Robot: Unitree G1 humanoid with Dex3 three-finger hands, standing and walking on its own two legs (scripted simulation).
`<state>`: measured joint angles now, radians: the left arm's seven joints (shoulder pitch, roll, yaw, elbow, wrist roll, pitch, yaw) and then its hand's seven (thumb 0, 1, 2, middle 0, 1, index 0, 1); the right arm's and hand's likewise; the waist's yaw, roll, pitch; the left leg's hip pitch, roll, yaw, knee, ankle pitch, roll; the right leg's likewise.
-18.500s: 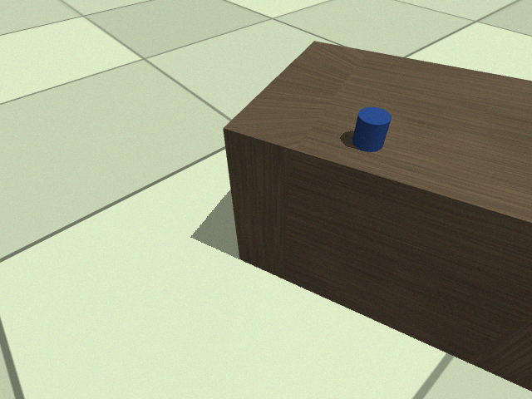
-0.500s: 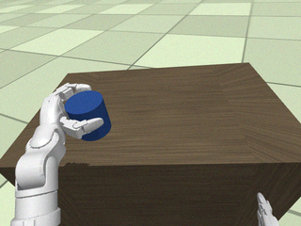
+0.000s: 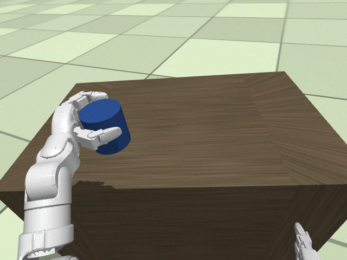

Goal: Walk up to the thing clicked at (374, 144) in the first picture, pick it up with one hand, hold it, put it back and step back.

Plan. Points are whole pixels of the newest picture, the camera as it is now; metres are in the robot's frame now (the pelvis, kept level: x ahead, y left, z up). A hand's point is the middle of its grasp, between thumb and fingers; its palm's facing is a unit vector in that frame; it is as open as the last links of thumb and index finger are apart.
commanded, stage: crouch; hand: left
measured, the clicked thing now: (106, 126) +0.35 +0.16 +0.20
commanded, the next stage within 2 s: lower in 0.98 s
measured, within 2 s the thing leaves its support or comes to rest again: rests again in 1.80 s
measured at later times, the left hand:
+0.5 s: hand (105, 131) +0.42 +0.20 +0.13, palm faces +0.20 -0.98 -0.01, open 11.5 cm
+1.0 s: hand (109, 136) +0.46 +0.22 +0.08, palm faces +0.21 -0.98 -0.01, open 11.5 cm
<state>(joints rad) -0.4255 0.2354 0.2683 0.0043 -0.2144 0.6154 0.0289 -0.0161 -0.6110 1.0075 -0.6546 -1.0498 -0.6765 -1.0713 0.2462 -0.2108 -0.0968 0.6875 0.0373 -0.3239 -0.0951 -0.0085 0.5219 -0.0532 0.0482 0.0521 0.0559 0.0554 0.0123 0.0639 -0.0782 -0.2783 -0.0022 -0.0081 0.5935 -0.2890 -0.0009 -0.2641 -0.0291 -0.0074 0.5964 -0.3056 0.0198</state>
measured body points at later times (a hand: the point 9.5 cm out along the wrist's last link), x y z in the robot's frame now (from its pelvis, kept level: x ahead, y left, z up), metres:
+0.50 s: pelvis +0.00 +0.00 +0.00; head +0.00 +0.00 +0.45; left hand +0.41 +0.25 +0.13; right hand +0.15 -0.27 -0.06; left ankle +0.02 +0.12 -0.73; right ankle +0.01 -0.13 -0.73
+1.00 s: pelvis +0.02 +0.00 -0.02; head +0.06 +0.01 +0.43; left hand +0.44 +0.27 +0.09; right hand +0.16 -0.26 -0.08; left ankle +0.02 +0.12 -0.73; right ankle +0.01 -0.13 -0.73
